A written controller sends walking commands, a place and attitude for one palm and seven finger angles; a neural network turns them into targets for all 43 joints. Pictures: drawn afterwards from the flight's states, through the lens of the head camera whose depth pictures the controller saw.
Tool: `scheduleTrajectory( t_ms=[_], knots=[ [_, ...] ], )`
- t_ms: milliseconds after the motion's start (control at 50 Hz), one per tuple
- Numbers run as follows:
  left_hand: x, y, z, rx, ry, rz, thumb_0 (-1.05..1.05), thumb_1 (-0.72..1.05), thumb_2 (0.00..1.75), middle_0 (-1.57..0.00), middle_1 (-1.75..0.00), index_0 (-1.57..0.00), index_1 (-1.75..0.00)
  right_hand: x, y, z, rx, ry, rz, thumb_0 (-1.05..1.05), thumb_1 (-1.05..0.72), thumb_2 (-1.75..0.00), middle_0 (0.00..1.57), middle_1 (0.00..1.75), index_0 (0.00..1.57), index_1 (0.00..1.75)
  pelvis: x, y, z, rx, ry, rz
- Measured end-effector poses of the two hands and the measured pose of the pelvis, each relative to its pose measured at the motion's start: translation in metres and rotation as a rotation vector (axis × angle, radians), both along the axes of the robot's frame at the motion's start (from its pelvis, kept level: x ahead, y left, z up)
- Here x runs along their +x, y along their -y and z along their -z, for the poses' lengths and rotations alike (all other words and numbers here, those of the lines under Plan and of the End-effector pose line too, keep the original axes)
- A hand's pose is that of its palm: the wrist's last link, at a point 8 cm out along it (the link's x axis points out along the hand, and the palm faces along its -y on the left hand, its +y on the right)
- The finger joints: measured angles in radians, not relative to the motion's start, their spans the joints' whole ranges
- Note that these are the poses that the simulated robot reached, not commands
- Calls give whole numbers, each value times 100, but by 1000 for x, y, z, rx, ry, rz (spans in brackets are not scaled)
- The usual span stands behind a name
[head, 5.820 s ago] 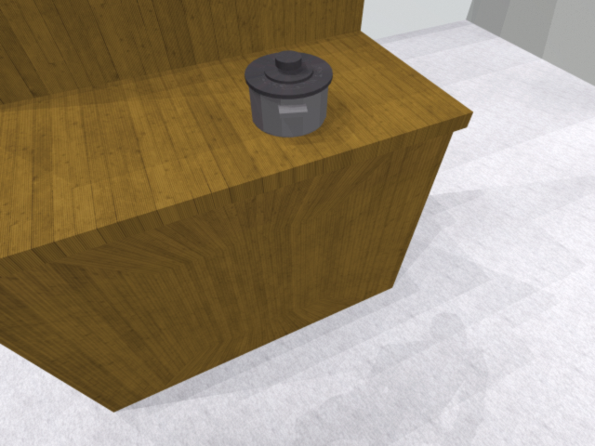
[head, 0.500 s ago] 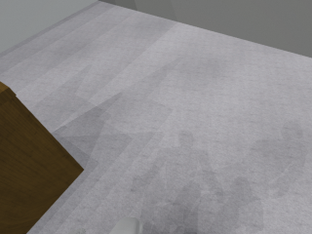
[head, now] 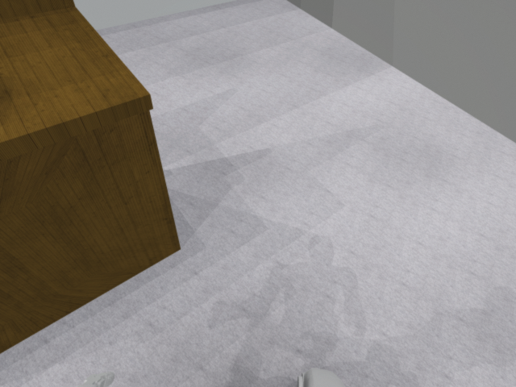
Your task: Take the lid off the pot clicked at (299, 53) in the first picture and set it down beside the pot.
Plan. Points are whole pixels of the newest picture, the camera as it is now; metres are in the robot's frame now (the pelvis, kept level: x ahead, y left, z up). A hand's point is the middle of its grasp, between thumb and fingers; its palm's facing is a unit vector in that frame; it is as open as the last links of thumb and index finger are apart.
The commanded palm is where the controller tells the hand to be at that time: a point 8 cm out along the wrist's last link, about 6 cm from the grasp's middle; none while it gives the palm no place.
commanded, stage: turn to face it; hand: left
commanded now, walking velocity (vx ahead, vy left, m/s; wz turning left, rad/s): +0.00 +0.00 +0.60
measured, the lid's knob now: out of the picture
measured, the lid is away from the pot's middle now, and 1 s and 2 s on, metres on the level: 0.00 0.00 0.00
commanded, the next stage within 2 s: take the last steps up to it in 0.96 s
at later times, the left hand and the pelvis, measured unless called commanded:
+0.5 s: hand out of the picture +0.07 +0.16 -0.14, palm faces +0.28 -0.91 -0.32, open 7.3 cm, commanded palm none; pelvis +0.01 -0.07 +0.00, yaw +18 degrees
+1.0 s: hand out of the picture -0.13 +0.18 -0.19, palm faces +0.59 -0.77 -0.25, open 7.4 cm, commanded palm none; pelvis -0.02 -0.01 -0.01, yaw +33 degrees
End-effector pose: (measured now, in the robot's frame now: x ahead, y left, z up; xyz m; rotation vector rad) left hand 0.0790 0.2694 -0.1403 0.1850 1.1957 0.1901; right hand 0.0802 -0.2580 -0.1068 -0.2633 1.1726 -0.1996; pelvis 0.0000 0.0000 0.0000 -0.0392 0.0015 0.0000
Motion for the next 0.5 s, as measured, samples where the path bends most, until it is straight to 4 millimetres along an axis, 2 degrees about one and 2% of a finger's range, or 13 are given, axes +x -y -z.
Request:
scheduleTrajectory(
  t_ms=[160, 260, 320, 400, 500],
  knots=[
    [18, 2, -15, 34, 74, -42, 0, 91, 89, -20, -30, -20, -30, -22, 0, 15, 37, -89, -13, 0, -90, -90, 20, 30, 21, 30, 3, 8, 0, 12, -5, -95],
    [25, 17, -26, 55, 115, -66, 0, 91, 89, -20, -30, -20, -30, -32, 16, 27, 53, -151, -32, 0, -90, -90, 20, 30, 21, 30, 3, 23, 2, 23, -11, -153],
    [24, 30, -31, 71, 139, -87, 0, 91, 89, -20, -30, -20, -30, -30, 30, 36, 63, -178, -51, 0, -90, -90, 20, 30, 21, 30, 4, 36, 4, 30, -15, -189],
    [8, 47, -34, 105, 152, -126, 0, 91, 89, -20, -30, -20, -30, -13, 51, 50, 77, -179, -82, 0, -90, -90, 20, 30, 20, 30, 5, 56, 11, 45, -14, -231],
    [-34, 66, -39, 101, 97, -212, 0, 91, 89, -20, -30, -20, -30, 22, 62, 46, 82, -154, -178, 0, -91, -90, 20, 30, 20, 30, 6, 67, 4, 68, 1, -315]
  ],
)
